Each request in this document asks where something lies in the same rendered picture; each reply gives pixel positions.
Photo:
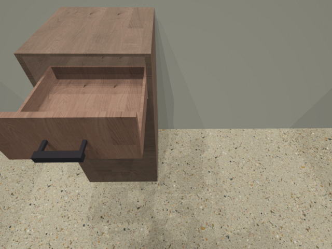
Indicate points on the handle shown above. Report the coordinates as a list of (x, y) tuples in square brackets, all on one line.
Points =
[(41, 156)]

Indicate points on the cabinet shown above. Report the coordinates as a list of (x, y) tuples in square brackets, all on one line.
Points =
[(102, 36)]

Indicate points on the drawer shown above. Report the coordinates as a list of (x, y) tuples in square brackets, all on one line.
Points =
[(105, 105)]

